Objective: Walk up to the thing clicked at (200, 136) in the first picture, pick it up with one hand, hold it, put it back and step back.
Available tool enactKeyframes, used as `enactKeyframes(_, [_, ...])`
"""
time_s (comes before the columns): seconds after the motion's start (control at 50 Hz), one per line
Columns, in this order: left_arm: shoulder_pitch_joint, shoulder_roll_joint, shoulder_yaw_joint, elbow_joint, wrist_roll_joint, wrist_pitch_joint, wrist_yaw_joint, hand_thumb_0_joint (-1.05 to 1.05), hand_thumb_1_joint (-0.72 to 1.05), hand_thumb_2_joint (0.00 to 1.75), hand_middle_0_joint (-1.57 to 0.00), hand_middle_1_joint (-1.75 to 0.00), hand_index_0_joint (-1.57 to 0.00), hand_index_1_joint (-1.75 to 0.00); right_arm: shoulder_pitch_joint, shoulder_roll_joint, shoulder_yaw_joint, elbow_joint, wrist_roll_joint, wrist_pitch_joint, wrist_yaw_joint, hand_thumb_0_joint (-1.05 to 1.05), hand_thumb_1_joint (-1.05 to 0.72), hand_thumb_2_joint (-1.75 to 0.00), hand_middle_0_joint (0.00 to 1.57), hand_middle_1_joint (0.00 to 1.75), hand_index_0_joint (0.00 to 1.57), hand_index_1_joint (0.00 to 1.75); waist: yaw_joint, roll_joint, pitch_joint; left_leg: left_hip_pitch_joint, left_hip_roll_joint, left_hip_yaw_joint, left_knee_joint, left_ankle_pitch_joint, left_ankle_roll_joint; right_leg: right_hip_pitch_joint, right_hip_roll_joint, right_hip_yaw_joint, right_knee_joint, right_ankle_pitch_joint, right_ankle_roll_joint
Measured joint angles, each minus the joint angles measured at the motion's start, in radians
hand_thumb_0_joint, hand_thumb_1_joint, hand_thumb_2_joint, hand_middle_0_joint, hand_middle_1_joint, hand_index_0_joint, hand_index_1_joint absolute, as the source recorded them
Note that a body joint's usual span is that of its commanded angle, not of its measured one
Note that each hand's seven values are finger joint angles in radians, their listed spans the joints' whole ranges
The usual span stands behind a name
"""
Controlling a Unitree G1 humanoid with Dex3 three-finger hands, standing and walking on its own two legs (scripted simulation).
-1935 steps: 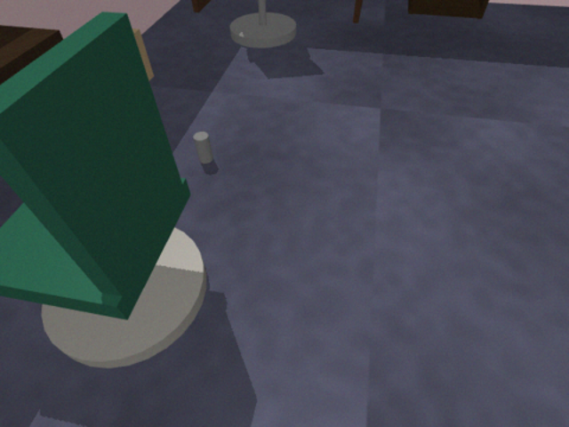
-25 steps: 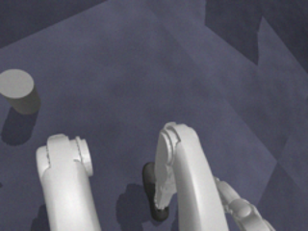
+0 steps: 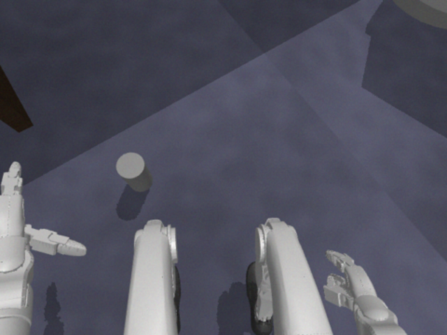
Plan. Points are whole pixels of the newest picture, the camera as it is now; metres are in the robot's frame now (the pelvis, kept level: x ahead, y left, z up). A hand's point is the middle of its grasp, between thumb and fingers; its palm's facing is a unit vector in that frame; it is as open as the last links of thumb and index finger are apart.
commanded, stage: home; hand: left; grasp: from the side
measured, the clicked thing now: (136, 173) +0.49 +0.25 -0.41
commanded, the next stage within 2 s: none
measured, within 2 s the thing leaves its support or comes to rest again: neither
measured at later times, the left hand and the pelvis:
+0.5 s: hand (26, 242) +0.26 +0.22 +0.12, palm faces +0.19 -0.91 -0.36, open 17.7 cm; pelvis +0.06 +0.00 +0.20, yaw +4 degrees
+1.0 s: hand out of the picture +0.22 +0.20 +0.18, palm faces +0.20 -0.93 -0.30, open 17.7 cm; pelvis +0.07 +0.01 +0.23, yaw +5 degrees
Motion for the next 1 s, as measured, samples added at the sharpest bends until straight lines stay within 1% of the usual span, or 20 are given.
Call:
enactKeyframes(0.08, [0.057, -0.037, -0.037, -0.022, -0.015, 0.029, 0.034, -0.01, -0.57, 0.04, -0.06, -0.04, -0.05, -0.05, 0.004, 0.000, -0.009, -0.008, 0.001, -0.032, -0.033, 0.00, -0.90, -0.90, 0.20, 0.30, 0.21, 0.30, -0.002, 0.007, -0.014, 0.144, 0.000, 0.008, -0.121, 0.007, -0.008, 0.138, -0.005, -0.005, -0.113, 0.002, -0.010])
enactKeyframes(0.16, [0.105, -0.076, -0.074, -0.038, -0.026, 0.073, 0.054, -0.01, -0.58, 0.03, -0.06, -0.04, -0.05, -0.05, 0.017, -0.002, -0.014, -0.018, 0.003, -0.064, -0.058, 0.00, -0.90, -0.90, 0.20, 0.30, 0.21, 0.30, -0.005, 0.012, -0.019, 0.290, 0.001, 0.017, -0.241, 0.019, -0.012, 0.281, -0.007, -0.008, -0.229, 0.013, -0.015])
enactKeyframes(0.34, [0.245, -0.169, -0.173, -0.110, -0.048, 0.167, 0.101, -0.01, -0.59, 0.02, -0.06, -0.04, -0.05, -0.05, 0.091, 0.008, -0.005, -0.018, 0.007, -0.116, -0.104, 0.00, -0.90, -0.90, 0.20, 0.30, 0.21, 0.30, -0.010, 0.014, -0.018, 0.624, -0.001, 0.036, -0.511, 0.064, -0.014, 0.615, -0.011, -0.014, -0.501, 0.060, -0.015])
enactKeyframes(0.5, [0.408, -0.219, -0.253, -0.264, -0.060, 0.248, 0.134, -0.01, -0.59, 0.02, -0.06, -0.04, -0.05, -0.05, 0.169, 0.033, 0.010, -0.025, 0.002, -0.150, -0.148, 0.01, -0.90, -0.90, 0.20, 0.30, 0.21, 0.30, -0.014, 0.022, -0.009, 0.905, -0.006, 0.049, -0.730, 0.114, -0.007, 0.903, -0.014, -0.018, -0.735, 0.119, -0.007])
enactKeyframes(0.62, [0.538, -0.244, -0.309, -0.407, -0.066, 0.284, 0.140, -0.01, -0.59, 0.02, -0.05, -0.04, -0.05, -0.05, 0.207, 0.045, 0.017, -0.044, -0.005, -0.178, -0.169, 0.01, -0.90, -0.90, 0.20, 0.30, 0.21, 0.30, -0.008, 0.038, -0.015, 1.057, -0.009, 0.062, -0.842, 0.138, 0.001, 1.057, -0.016, -0.014, -0.859, 0.153, 0.001])
enactKeyframes(0.68, [0.581, -0.253, -0.323, -0.453, -0.065, 0.288, 0.135, -0.01, -0.59, 0.02, -0.05, -0.04, -0.05, -0.05, 0.210, 0.050, 0.021, -0.053, -0.009, -0.191, -0.173, 0.01, -0.90, -0.90, 0.20, 0.30, 0.21, 0.30, -0.004, 0.043, -0.013, 1.104, -0.011, 0.066, -0.874, 0.145, 0.004, 1.105, -0.018, -0.012, -0.894, 0.162, 0.005])
enactKeyframes(0.76, [0.612, -0.258, -0.329, -0.488, -0.063, 0.290, 0.124, -0.01, -0.59, 0.01, -0.05, -0.04, -0.05, -0.04, 0.202, 0.054, 0.023, -0.061, -0.015, -0.211, -0.172, 0.01, -0.90, -0.90, 0.20, 0.30, 0.21, 0.30, 0.006, 0.043, -0.001, 1.146, -0.014, 0.069, -0.900, 0.153, 0.005, 1.147, -0.020, -0.011, -0.921, 0.171, 0.007])
enactKeyframes(0.9, [0.603, -0.263, -0.319, -0.463, -0.054, 0.288, 0.108, -0.01, -0.59, 0.01, -0.05, -0.04, -0.04, -0.04, 0.184, 0.050, 0.024, -0.062, -0.027, -0.240, -0.163, 0.01, -0.90, -0.90, 0.20, 0.30, 0.21, 0.30, 0.016, 0.035, 0.026, 1.173, -0.017, 0.065, -0.919, 0.167, 0.003, 1.175, -0.022, -0.016, -0.937, 0.181, 0.005])
enactKeyframes(1.0, [0.590, -0.266, -0.319, -0.452, -0.053, 0.288, 0.104, -0.01, -0.59, 0.02, -0.05, -0.04, -0.04, -0.05, 0.183, 0.044, 0.021, -0.051, -0.030, -0.253, -0.161, 0.01, -0.90, -0.90, 0.20, 0.30, 0.21, 0.30, 0.016, 0.032, 0.039, 1.187, -0.016, 0.062, -0.930, 0.177, 0.000, 1.189, -0.021, -0.019, -0.946, 0.189, 0.002])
